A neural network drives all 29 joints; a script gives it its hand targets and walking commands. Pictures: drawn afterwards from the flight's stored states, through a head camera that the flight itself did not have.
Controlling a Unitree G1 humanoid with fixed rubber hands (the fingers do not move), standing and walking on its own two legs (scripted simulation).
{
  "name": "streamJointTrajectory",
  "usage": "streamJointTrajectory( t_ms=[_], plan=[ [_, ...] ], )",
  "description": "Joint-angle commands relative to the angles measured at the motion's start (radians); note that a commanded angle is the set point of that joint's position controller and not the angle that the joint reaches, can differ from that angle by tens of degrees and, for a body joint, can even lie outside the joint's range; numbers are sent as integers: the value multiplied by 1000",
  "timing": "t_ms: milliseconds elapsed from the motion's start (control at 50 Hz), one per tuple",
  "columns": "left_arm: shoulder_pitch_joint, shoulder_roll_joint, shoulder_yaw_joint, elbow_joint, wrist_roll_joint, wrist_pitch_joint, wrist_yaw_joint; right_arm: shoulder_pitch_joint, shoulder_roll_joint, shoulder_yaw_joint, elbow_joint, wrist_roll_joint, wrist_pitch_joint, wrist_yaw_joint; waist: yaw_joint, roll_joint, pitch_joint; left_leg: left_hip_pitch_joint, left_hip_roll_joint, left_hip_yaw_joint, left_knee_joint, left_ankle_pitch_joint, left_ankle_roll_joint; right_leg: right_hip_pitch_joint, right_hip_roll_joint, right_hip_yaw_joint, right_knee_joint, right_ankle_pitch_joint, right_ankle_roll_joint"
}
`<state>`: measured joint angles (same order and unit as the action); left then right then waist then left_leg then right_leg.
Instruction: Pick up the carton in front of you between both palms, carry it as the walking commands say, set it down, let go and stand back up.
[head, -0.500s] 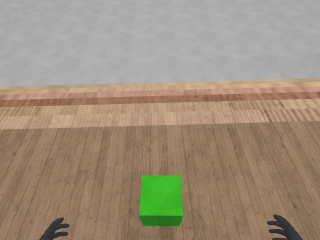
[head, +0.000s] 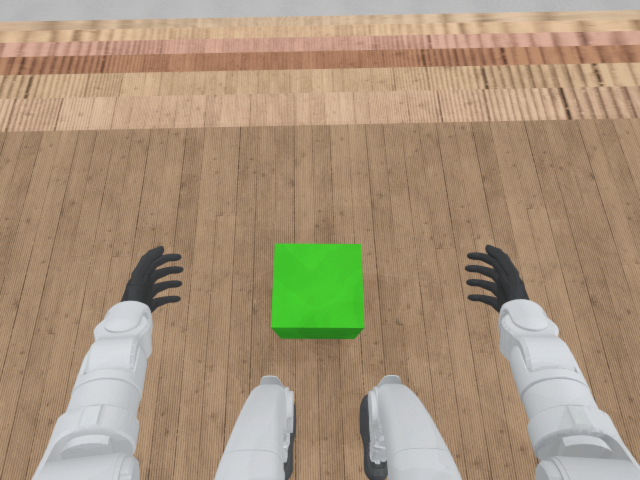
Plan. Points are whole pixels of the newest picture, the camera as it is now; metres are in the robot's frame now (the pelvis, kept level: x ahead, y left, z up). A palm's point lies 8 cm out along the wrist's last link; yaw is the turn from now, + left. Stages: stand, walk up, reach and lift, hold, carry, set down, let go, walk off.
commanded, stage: reach and lift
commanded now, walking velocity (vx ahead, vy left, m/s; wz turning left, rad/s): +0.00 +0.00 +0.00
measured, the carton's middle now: (317, 295) +0.42 +0.02 -0.58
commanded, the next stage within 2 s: none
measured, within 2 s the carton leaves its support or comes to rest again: neither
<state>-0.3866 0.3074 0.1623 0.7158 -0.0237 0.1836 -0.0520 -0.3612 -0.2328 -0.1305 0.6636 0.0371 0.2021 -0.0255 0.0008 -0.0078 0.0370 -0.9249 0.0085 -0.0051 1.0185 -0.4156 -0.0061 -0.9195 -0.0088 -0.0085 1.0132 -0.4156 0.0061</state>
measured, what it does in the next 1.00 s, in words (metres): lowers itself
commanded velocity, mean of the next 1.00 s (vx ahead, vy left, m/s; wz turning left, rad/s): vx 0.00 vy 0.00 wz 0.00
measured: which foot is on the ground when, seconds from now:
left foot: down 0.00-1.00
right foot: down 0.00-1.00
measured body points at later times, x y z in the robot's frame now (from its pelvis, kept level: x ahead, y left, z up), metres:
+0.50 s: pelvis -0.05 +0.01 -0.08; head +0.24 +0.02 +0.26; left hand +0.46 +0.21 -0.19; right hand +0.45 -0.17 -0.19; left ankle +0.04 +0.12 -0.67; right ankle +0.04 -0.12 -0.67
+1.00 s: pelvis -0.07 +0.00 -0.27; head +0.27 +0.01 +0.02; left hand +0.44 +0.22 -0.43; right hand +0.44 -0.18 -0.43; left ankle +0.04 +0.12 -0.67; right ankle +0.03 -0.12 -0.67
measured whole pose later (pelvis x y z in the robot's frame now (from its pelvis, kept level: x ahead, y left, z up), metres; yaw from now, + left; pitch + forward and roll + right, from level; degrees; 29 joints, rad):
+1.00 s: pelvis -0.07 +0.00 -0.27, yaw -2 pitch +45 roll -2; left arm -1.13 0.36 0.14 0.95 -0.19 0.04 0.07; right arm -1.11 -0.26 -0.12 0.89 0.20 0.06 -0.15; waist 0.01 -0.01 0.08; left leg -2.22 0.01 -0.02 1.97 -0.54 -0.01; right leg -2.21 0.00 -0.01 1.95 -0.53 0.02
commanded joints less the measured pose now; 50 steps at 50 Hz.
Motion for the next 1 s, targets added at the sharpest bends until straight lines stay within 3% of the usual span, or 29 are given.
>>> streamJointTrajectory(
  t_ms=[0,140,260,400,540,720,800,860,980],
  plan=[
    [-238,129,47,-47,-13,-22,7,-228,-102,-48,-58,12,-21,-20,3,17,-579,138,-52,-1,-38,424,-23,164,52,15,-25,403,35],
    [-642,139,72,42,-20,-27,23,-616,-91,-81,21,32,-23,-50,11,32,-752,-1,-52,15,-8,178,-27,-11,58,-10,17,160,35],
    [-897,136,92,156,-13,-46,33,-853,-89,-131,116,10,-40,-70,5,40,-909,-79,-56,15,24,122,-24,-123,69,-22,51,93,31],
    [-915,87,148,201,38,-106,42,-874,-50,-191,153,-47,-103,-61,11,37,-993,-142,-70,11,65,235,-26,-228,79,-24,84,180,37],
    [-809,29,174,200,64,-162,57,-794,-9,-203,186,-72,-169,-49,16,21,-954,-391,-69,2,257,317,-26,-467,83,-18,276,255,34],
    [-812,100,51,92,-81,-196,101,-794,-75,-75,100,62,-205,-91,22,35,-1197,-479,-58,1,577,461,-37,-598,86,-31,591,374,40],
    [-854,143,12,38,-135,-184,115,-840,-105,-26,45,122,-194,-111,20,36,-1271,-490,-53,11,681,414,-38,-593,84,-43,694,341,37],
    [-896,173,3,46,-152,-169,121,-895,-116,-10,38,145,-175,-123,22,31,-1243,-559,-48,22,728,305,-35,-598,80,-47,748,264,35],
    [-995,185,-14,188,-173,-159,127,-1001,-122,10,172,167,-159,-132,34,20,-1017,-736,-25,24,795,83,-25,-712,58,-36,816,69,31]
  ],
)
